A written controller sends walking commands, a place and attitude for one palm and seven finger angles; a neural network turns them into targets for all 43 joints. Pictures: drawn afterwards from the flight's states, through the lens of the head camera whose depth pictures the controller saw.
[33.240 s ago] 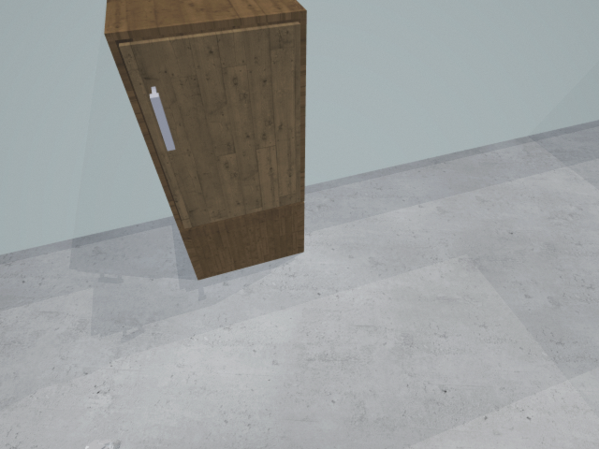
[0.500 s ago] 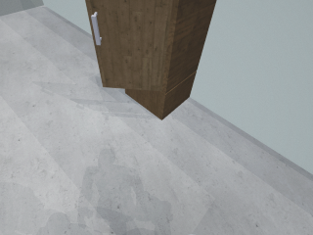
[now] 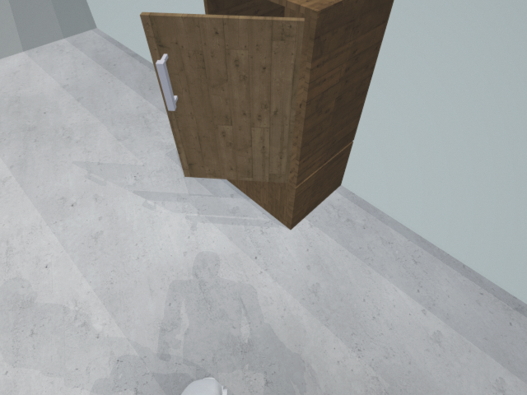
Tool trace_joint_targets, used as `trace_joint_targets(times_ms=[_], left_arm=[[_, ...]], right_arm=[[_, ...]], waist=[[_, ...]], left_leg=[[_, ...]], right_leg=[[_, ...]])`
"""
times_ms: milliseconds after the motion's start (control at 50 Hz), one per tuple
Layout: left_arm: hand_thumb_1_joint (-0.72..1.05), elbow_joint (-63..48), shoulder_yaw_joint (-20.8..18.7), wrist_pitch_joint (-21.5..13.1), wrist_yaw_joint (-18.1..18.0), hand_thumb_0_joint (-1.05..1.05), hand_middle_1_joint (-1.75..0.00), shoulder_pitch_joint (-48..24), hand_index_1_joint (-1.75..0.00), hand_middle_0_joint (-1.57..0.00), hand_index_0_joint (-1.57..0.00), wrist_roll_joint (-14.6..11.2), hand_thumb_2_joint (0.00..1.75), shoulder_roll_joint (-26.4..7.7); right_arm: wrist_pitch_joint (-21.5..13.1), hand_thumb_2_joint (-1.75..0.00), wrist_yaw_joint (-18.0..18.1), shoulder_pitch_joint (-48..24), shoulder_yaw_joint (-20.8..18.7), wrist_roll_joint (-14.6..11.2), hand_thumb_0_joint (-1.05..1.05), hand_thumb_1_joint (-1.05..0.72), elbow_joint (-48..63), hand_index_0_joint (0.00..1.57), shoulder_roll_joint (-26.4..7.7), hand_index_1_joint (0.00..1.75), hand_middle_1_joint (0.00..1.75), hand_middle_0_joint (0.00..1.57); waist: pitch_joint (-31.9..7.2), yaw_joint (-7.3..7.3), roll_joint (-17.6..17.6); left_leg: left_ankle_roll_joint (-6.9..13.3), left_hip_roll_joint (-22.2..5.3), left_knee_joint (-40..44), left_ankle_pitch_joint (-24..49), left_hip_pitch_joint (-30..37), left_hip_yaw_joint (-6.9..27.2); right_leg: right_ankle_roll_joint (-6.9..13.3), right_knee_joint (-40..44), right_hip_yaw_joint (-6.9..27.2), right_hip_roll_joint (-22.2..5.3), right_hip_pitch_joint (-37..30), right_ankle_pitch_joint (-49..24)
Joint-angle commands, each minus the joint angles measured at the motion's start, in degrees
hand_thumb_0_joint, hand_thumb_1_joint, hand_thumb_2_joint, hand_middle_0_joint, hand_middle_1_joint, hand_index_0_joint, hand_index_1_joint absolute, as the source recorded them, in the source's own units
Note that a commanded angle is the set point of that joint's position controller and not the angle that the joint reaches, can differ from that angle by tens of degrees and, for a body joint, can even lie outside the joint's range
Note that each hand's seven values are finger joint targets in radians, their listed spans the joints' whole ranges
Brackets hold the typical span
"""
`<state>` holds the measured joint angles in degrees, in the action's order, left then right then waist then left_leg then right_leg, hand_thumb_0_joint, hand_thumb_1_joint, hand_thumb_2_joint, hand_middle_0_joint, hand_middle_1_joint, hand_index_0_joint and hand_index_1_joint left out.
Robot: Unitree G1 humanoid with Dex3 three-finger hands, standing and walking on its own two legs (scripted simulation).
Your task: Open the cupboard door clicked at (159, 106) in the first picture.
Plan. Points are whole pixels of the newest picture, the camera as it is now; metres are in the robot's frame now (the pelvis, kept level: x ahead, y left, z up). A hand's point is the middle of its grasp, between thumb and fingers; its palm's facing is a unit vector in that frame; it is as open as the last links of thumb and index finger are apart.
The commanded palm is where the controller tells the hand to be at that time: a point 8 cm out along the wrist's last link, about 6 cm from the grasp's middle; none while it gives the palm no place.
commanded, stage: take the last steps up to it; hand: left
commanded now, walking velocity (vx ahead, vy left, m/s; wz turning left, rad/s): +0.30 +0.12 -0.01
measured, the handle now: (168, 83) +0.89 +0.32 -0.02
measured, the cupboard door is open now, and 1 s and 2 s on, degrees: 40 40 40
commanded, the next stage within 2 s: come to a stop and stand still in 0.58 s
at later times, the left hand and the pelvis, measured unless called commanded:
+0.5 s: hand (142, 325) +0.26 +0.25 -0.17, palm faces -0.01 -0.98 -0.19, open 7.4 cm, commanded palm none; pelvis +0.18 +0.08 -0.01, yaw -2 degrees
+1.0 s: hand (135, 293) +0.34 +0.30 -0.19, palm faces -0.02 -0.98 -0.20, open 7.3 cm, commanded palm none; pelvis +0.30 +0.11 -0.01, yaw -4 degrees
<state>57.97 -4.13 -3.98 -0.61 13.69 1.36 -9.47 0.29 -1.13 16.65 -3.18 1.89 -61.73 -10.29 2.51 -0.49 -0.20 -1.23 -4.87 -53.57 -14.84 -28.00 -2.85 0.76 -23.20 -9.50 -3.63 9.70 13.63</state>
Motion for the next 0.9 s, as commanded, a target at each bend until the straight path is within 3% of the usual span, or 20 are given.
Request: trace_joint_targets(times_ms=[0,60,120,140,160,180,220,280,420,480,500,520,540,560,620,660,740,780,800,880], left_arm=[[0.90,1.0,-1.0,-0.8,0.4,0.00,-0.30,6.2,-0.30,-0.20,-0.20,0.0,0.90,-8.5],[0.90,1.9,-1.2,-0.2,0.5,0.00,-0.30,5.9,-0.30,-0.20,-0.20,0.4,0.90,-10.0],[0.90,2.0,-1.4,0.8,0.6,0.00,-0.30,4.8,-0.30,-0.20,-0.20,0.1,0.90,-9.7],[0.90,1.5,-0.9,1.0,0.9,0.00,-0.30,5.6,-0.30,-0.20,-0.20,0.1,0.90,-7.5],[0.90,-0.6,-0.2,1.1,1.1,0.00,-0.30,5.4,-0.30,-0.20,-0.20,-0.4,0.90,-4.3],[0.90,-2.9,0.2,0.9,0.9,0.00,-0.30,1.2,-0.30,-0.20,-0.20,-0.2,0.90,-4.6],[0.90,-2.6,0.2,1.0,0.9,0.00,-0.30,-1.4,-0.30,-0.20,-0.20,-0.4,0.90,-4.5],[0.90,-0.7,0.5,2.2,1.6,0.00,-0.30,2.2,-0.30,-0.20,-0.20,0.1,0.90,-3.2],[0.90,-2.7,0.8,2.7,1.8,0.00,-0.30,-0.7,-0.30,-0.20,-0.20,0.2,0.90,-2.3],[0.90,-1.4,0.0,2.4,1.5,0.00,-0.30,3.3,-0.30,-0.20,-0.20,0.3,0.90,-4.4],[0.90,-0.7,-0.5,2.0,1.2,0.00,-0.30,6.3,-0.30,-0.20,-0.20,0.4,0.90,-6.8],[0.90,0.2,-1.3,1.5,0.9,0.00,-0.30,10.1,-0.30,-0.20,-0.20,0.5,0.90,-11.0],[0.90,0.4,-1.9,1.8,0.4,0.00,-0.30,13.5,-0.30,-0.20,-0.20,0.0,0.90,-14.2],[0.90,0.5,-1.6,1.0,-0.1,0.00,-0.30,12.1,-0.30,-0.20,-0.20,-0.2,0.90,-12.3],[0.90,-1.0,-0.4,0.3,-0.4,0.00,-0.30,5.6,-0.30,-0.20,-0.20,-0.4,0.90,-7.7],[0.90,-0.9,-0.1,-0.1,-0.3,0.00,-0.30,3.8,-0.30,-0.20,-0.20,-0.2,0.90,-7.1],[0.90,0.3,0.6,1.0,-0.8,0.00,-0.30,0.9,-0.30,-0.20,-0.20,-0.5,0.90,-7.4],[0.90,0.6,1.0,2.1,-1.2,0.00,-0.30,0.7,-0.30,-0.20,-0.20,-1.0,0.90,-7.5],[0.90,0.6,1.3,2.8,-1.5,0.00,-0.30,2.8,-0.30,-0.20,-0.20,-1.2,0.90,-6.2],[0.90,-0.2,1.2,5.8,-1.5,0.00,-0.30,3.3,-0.30,-0.20,-0.20,-1.1,0.90,-6.3]], right_arm=[[-1.5,-0.90,-1.0,-3.4,0.0,-0.4,0.00,-0.90,4.9,0.20,-0.1,0.30,0.30,0.20],[-2.2,-0.90,-1.4,-6.1,-0.2,-0.6,0.00,-0.90,6.7,0.20,-1.3,0.30,0.30,0.20],[-3.1,-0.90,-0.7,0.9,-0.8,-0.4,0.00,-0.90,4.8,0.20,-5.0,0.30,0.30,0.20],[-3.4,-0.90,-0.1,7.4,-1.9,0.0,0.00,-0.90,3.1,0.20,-9.7,0.30,0.30,0.20],[-3.5,-0.90,1.0,14.9,-3.3,0.7,0.00,-0.90,1.8,0.20,-15.4,0.30,0.30,0.20],[-2.9,-0.90,1.7,16.0,-2.8,0.6,0.00,-0.90,1.7,0.20,-15.7,0.30,0.30,0.20],[-3.3,-0.90,2.2,7.4,-1.6,0.0,0.00,-0.90,4.1,0.20,-11.3,0.30,0.30,0.20],[-4.2,-0.90,2.4,1.3,-0.3,0.0,0.00,-0.90,4.9,0.20,-7.7,0.30,0.30,0.20],[-3.7,-0.90,1.9,1.2,-0.5,-0.1,0.00,-0.90,3.2,0.20,-7.7,0.30,0.30,0.20],[-3.2,-0.90,1.8,-0.2,-0.1,-0.5,0.00,-0.90,2.7,0.20,-6.9,0.30,0.30,0.20],[-3.2,-0.90,1.6,-0.4,0.1,-0.8,0.00,-0.90,2.7,0.20,-5.5,0.30,0.30,0.20],[-3.2,-0.90,1.2,0.2,0.5,-1.1,0.00,-0.90,3.7,0.20,-3.6,0.30,0.30,0.20],[-2.8,-0.90,0.9,-0.8,0.4,-0.7,0.00,-0.90,5.3,0.20,-4.2,0.30,0.30,0.20],[-2.7,-0.90,1.2,-2.9,0.0,-0.6,0.00,-0.90,4.8,0.20,-5.5,0.30,0.30,0.20],[-2.4,-0.90,1.2,-2.3,0.1,-0.8,0.00,-0.90,3.3,0.20,-3.5,0.30,0.30,0.20],[-2.0,-0.90,0.9,-0.8,0.6,-0.9,0.00,-0.90,2.5,0.20,-1.0,0.30,0.30,0.20],[-1.3,-0.90,1.6,1.2,1.6,-1.2,0.00,-0.90,0.9,0.20,0.7,0.30,0.30,0.20],[-1.6,-0.90,2.0,2.9,1.1,-1.1,0.00,-0.90,0.4,0.20,-2.9,0.30,0.30,0.20],[-1.8,-0.90,2.3,2.5,0.6,-1.1,0.00,-0.90,0.9,0.20,-6.0,0.30,0.30,0.20],[-0.5,-0.90,4.2,1.1,-0.5,-0.8,0.00,-0.90,1.9,0.20,-10.5,0.30,0.30,0.20]], waist=[[1.0,2.39,7.1],[2.1,2.47,10.0],[0.3,-1.79,4.9],[-3.4,-4.43,-6.8],[-7.0,-6.92,-19.7],[-5.8,-7.29,-13.3],[-3.5,-4.15,-10.4],[-0.9,0.12,-5.6],[0.5,1.05,-4.5],[0.5,3.80,-1.4],[0.4,5.24,3.4],[-0.1,6.30,12.9],[0.0,7.31,15.8],[0.4,6.73,16.1],[-1.8,2.69,7.0],[-2.8,1.30,7.2],[-3.8,0.08,7.6],[-5.2,-0.41,3.5],[-6.9,0.56,-2.8],[-3.6,-0.39,-13.3]], left_leg=[[-1.2,-0.1,11.8,3.6,-0.5,-2.2],[-0.3,1.0,18.2,2.8,4.4,-3.0],[0.4,3.4,26.5,2.7,21.2,-5.5],[2.7,-2.7,28.7,-0.9,30.7,2.5],[8.4,-15.6,36.1,-3.5,36.6,21.5],[13.0,-19.5,38.9,-4.0,34.5,26.5],[13.5,-17.9,40.4,-6.9,25.4,22.1],[11.0,-13.7,42.7,-0.6,17.0,11.8],[11.3,-10.5,42.2,0.1,14.9,4.7],[7.7,-6.5,34.5,-2.9,10.3,1.4],[5.2,-2.2,27.1,-6.2,5.3,-1.7],[2.1,4.1,15.6,-12.0,-4.0,-6.4],[1.2,4.8,3.4,-21.8,-7.2,-5.7],[1.2,2.4,-4.1,-18.6,-8.6,0.0],[-0.1,-0.4,-4.0,-8.8,-5.3,2.3],[-0.8,0.2,3.4,-6.6,-0.2,0.0],[-1.9,3.7,21.6,3.3,11.9,-2.8],[-0.9,0.8,29.2,21.9,20.0,-0.1],[2.0,-5.5,28.0,37.3,22.6,5.3],[10.4,-14.9,31.7,56.8,21.3,13.0]], right_leg=[[6.4,12.9,8.7,-14.3,-1.1,-6.2],[5.5,10.8,8.5,-15.0,0.3,-2.6],[3.0,0.4,4.9,-11.0,7.3,0.0],[1.2,-13.8,1.5,-6.4,13.8,3.2],[-1.2,-32.0,-2.2,0.8,23.6,20.3],[0.3,-42.9,4.2,0.5,28.4,21.6],[0.8,-50.5,8.4,-3.6,30.6,13.4],[-0.2,-41.8,7.7,-5.1,23.7,8.3],[-0.6,-17.7,3.6,-1.6,11.1,3.4],[-0.2,-7.7,3.2,0.1,-1.0,-0.5],[1.2,-2.7,8.6,-3.0,-7.4,2.4],[6.2,4.5,24.4,-13.9,-14.0,5.1],[11.8,12.0,34.6,-22.6,-13.8,6.0],[13.2,12.3,35.8,-22.0,-11.1,1.0],[10.8,9.4,20.1,-17.1,-7.6,-16.3],[9.3,8.5,12.7,-13.9,-5.2,-24.8],[6.0,1.8,7.3,-8.7,-2.0,-34.0],[2.0,-4.0,6.2,-6.3,1.5,-24.9],[-0.4,-6.0,5.4,-4.1,4.2,-14.2],[-2.5,-21.2,5.5,1.1,8.7,17.1]])
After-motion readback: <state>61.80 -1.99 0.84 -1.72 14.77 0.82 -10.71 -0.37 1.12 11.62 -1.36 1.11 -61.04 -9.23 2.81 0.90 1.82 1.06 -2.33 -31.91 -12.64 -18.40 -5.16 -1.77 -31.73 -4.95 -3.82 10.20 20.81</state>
